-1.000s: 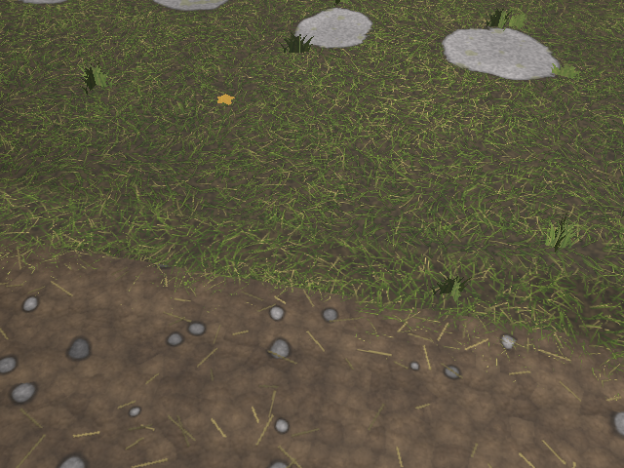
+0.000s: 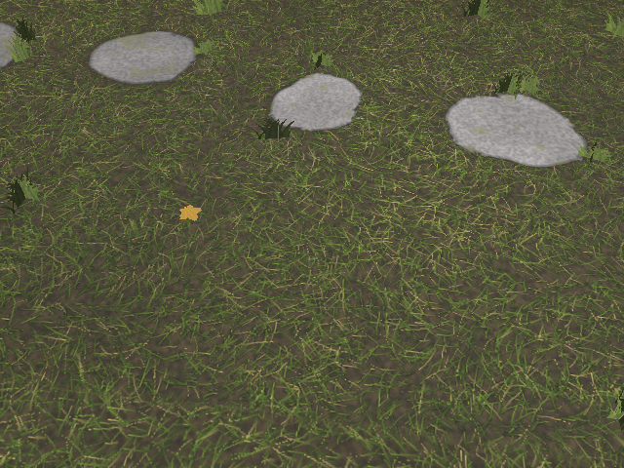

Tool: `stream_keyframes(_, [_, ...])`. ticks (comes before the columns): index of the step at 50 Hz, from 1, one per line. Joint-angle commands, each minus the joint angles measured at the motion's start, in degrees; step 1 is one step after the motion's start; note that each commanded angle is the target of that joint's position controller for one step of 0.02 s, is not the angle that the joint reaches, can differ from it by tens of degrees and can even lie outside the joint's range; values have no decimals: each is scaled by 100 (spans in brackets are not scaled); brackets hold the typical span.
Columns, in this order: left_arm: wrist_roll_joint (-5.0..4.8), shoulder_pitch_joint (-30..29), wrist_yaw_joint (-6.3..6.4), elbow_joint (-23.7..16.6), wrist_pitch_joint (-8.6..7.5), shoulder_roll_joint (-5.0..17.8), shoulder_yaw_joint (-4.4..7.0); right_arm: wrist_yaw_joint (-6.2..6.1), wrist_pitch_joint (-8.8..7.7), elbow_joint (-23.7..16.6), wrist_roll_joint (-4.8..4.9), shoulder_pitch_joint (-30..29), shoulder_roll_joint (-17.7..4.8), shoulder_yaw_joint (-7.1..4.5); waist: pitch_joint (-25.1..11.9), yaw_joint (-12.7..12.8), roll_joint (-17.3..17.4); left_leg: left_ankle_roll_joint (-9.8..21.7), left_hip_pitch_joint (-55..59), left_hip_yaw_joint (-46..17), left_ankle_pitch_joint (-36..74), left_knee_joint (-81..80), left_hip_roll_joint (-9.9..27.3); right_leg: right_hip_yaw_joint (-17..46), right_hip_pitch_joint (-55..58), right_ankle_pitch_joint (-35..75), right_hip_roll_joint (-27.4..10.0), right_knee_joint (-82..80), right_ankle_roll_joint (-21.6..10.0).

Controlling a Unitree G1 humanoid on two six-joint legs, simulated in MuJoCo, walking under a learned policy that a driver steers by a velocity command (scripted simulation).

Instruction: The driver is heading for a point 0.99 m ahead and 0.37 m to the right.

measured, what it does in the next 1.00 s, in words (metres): walks ahead, turning right: right foot, then left foot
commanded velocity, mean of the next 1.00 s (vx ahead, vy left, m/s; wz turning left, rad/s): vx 0.50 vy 0.00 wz -0.53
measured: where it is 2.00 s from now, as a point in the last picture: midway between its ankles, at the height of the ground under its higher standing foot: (475, 297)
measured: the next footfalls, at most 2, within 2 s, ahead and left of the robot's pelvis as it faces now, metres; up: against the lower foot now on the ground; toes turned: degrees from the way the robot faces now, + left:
right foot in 0.34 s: +0.33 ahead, -0.15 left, +0.00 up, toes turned -15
left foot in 0.80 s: +0.67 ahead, -0.05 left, +0.00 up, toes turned -31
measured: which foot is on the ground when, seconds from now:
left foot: down 0.00-0.34, up 0.36-0.78, down 0.80-1.00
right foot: up 0.00-0.32, down 0.34-0.80, up 0.82-1.00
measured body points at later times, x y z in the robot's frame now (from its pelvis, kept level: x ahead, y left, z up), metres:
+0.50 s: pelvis +0.27 -0.08 -0.01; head +0.31 -0.09 +0.44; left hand +0.44 +0.16 -0.12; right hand +0.33 -0.38 -0.12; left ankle +0.28 +0.09 -0.66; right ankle +0.29 -0.14 -0.75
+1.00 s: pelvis +0.56 -0.12 +0.00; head +0.58 -0.12 +0.44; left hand +0.81 +0.06 -0.12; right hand +0.49 -0.40 -0.12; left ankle +0.63 -0.03 -0.75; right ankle +0.46 -0.22 -0.66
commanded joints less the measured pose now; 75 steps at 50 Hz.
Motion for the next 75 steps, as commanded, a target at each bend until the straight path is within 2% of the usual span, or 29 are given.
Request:
stream_keyframes(1, [45,131,-13,-267,36,196,86,-106,-95,-275,-26,-217,-747,-158,83,182,608,630,117,-807,1038,-1187,1628,349,-491,839,-204,-457,69])
stream_keyframes(11, [77,-1440,-374,-1083,-15,-11,-60,-243,197,-93,131,470,-1037,-256,515,-262,458,452,1567,264,2357,-731,1876,-644,-791,1067,57,-2493,-123])
stream_keyframes(14, [51,-1064,-440,-1201,14,261,68,-288,312,-208,198,248,-1286,-325,62,144,803,291,1734,491,5049,330,1894,-1140,258,233,573,-2519,-420])
stream_keyframes(16, [14,372,-378,-908,22,788,358,-302,373,-303,240,1,-1369,-330,-709,973,787,36,1141,627,5306,2331,1630,-1176,2306,435,1008,-3064,-792])
stream_keyframes(17, [42,1168,-236,-730,81,1321,550,-295,309,-425,133,41,-1190,-261,-1202,1223,86,-239,-341,614,3115,4131,1333,163,4009,369,257,-3282,-1133])
stream_keyframes(18, [16,825,-208,-892,44,1764,589,-196,96,-748,37,421,-356,-23,-1661,486,-1252,-616,-2913,-120,-2107,6267,-73,3610,5741,-218,-1172,-4023,-2327])
stream_keyframes(19, [115,1063,-232,-933,-13,1305,421,-83,-194,-887,267,-164,-778,-77,-2085,868,-494,-426,-3560,-1425,-2229,6600,39,4252,5927,-439,-1342,-4665,-2289])
stream_keyframes(20, [155,909,-228,-920,-86,959,331,-35,-310,-1032,448,-602,-899,-106,-1384,858,-266,-248,-3877,-1438,-1798,6353,333,3319,5426,-83,-1160,-4644,-1999])
stream_keyframes(21, [116,484,-248,-975,-149,737,267,-62,-338,-988,374,-594,-854,-102,-815,520,267,-204,-3634,-1424,-1363,5692,618,2546,4477,498,-870,-4641,-1754])
stream_keyframes(23, [148,-87,-203,-1169,-181,448,155,-108,-206,-891,146,-458,-980,-202,-480,140,249,-308,-2817,-1412,-1000,4917,888,1784,3222,1289,-515,-4820,-1551])
stream_keyframes(26, [128,11,-98,-1203,-200,729,207,-127,-22,-1005,42,-548,-797,-184,-292,21,255,-597,-2556,-1245,-638,4055,859,1401,2478,1856,-348,-5040,-1553])
stream_keyframes(31, [80,405,21,-1163,-124,882,255,-85,-14,-1350,61,-1619,-537,-53,-77,422,-93,-739,-2143,-1076,1239,1816,416,872,1982,1279,166,-4942,-1103])
stream_keyframes(36, [45,775,39,-1056,-53,802,247,24,-125,-1545,158,-1992,-819,-105,-101,554,-277,-593,-1892,-1279,1190,961,227,1551,2614,676,-114,-4364,-919])
stream_keyframes(39, [67,739,70,-1097,-18,691,213,50,-208,-1368,146,-1272,-1010,-197,-355,168,-552,-264,-984,-1188,788,679,181,1833,2836,1089,-100,-3679,-713])
stream_keyframes(40, [109,564,50,-1221,-23,528,139,18,-249,-1280,72,-638,-1232,-296,-788,-217,-391,-47,73,-1399,687,718,479,1618,2493,1227,231,-2766,-536])
stream_keyframes(41, [232,647,45,-1370,-32,217,19,-31,-235,-1188,16,310,-1600,-379,-1674,-513,416,270,1639,-2488,442,829,1546,1013,1627,4,682,-1046,-286])
stream_keyframes(42, [-13,1507,28,-1540,-99,37,-41,23,-151,-972,-14,596,-1927,-456,-2149,-17,2606,1158,3023,-5356,-1015,70,2667,562,-371,-2347,1189,595,-7])
stream_keyframes(43, [-69,1384,51,-1314,-93,677,60,49,-133,-1118,108,383,-1269,-309,-1587,-181,1673,1005,2667,-5354,-2155,-156,2514,789,-942,-2019,734,1237,57])
stream_keyframes(45, [19,546,80,-1394,-23,810,115,73,-48,-1159,53,-134,-854,-154,-540,-196,677,675,1194,-3603,-1086,-306,1969,481,-688,-1041,386,1173,89])
stream_keyframes(49, [33,453,0,-1471,19,404,85,93,-74,-966,54,-249,-708,-86,-167,90,862,800,218,-2389,141,-768,1511,304,-167,-635,111,226,85])
stream_keyframes(54, [161,-372,-101,-1766,-91,158,-82,-3,-38,-786,154,-41,-1105,-188,-53,-45,655,882,314,-1682,983,-1042,1506,-54,-288,424,-58,-1541,210])
stream_keyframes(61, [69,-1281,-250,-2050,-176,302,-112,-13,153,-486,294,526,-1343,-220,149,-269,830,624,706,-1312,1242,-762,1652,-415,338,810,258,-3008,63])
stream_keyframes(63, [102,-912,-259,-1979,-188,474,-28,-37,214,-454,324,416,-1431,-235,-38,79,868,472,806,-1179,2168,-229,1662,-571,1063,691,445,-3358,-135])
stream_keyframes(65, [166,661,-176,-1518,-161,980,236,-69,222,-497,251,398,-1147,-110,-1050,825,581,109,-17,-658,2642,1807,1153,-358,3466,830,304,-3395,-494])
stream_keyframes(66, [274,1361,-104,-1449,-116,1625,362,-45,133,-723,86,764,-597,83,-1875,807,-730,-281,-2071,-419,276,4097,443,1944,5518,574,-1233,-3471,-1255])
stream_keyframes(67, [183,1482,-138,-1396,-110,1443,296,-24,13,-688,153,812,-640,101,-2370,795,-1242,-322,-3100,-1145,-2359,5202,41,3801,5828,-258,-1755,-4402,-1734])
stream_keyframes(68, [161,1111,-165,-1430,-138,1098,167,14,-49,-781,319,406,-1129,-40,-1512,778,-728,-238,-3690,-1356,-2126,5632,413,3180,5196,-670,-1546,-4520,-1482])
stream_keyframes(70, [182,388,-200,-1493,-163,706,31,5,-36,-863,271,-79,-1071,-43,-539,460,-215,-188,-3494,-1167,-1172,5127,852,1824,3677,-133,-1017,-4798,-1182])
stream_keyframes(75, [245,50,-193,-1354,-350,650,40,-31,253,-787,186,39,-749,-29,-186,-5,-177,-413,-2888,-1238,-55,4224,1053,619,2543,1110,-700,-5484,-1160])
